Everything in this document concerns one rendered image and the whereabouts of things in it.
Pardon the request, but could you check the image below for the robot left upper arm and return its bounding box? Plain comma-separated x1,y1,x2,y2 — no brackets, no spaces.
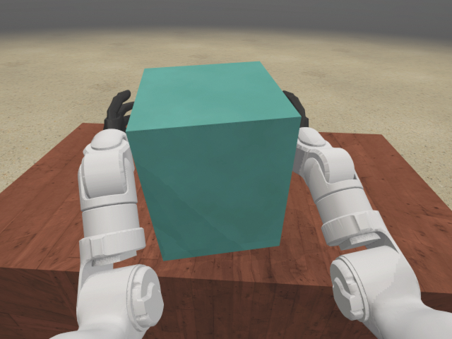
50,264,164,339

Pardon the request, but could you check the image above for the robot right forearm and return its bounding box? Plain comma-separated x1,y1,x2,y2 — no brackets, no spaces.
292,127,421,298

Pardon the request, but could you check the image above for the robot left hand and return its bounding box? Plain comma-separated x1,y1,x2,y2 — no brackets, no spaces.
103,90,134,133

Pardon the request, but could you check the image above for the robot left forearm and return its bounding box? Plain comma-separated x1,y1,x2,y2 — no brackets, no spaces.
76,129,146,326

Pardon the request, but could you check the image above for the carton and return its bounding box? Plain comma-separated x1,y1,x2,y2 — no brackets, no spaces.
126,61,302,261

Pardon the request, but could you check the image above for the pedestal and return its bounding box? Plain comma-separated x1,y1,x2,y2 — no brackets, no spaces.
0,123,452,339

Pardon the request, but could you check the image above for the robot right upper arm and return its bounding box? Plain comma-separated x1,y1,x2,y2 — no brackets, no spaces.
330,246,452,339

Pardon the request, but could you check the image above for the robot right hand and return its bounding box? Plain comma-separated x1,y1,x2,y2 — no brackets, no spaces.
283,90,309,128

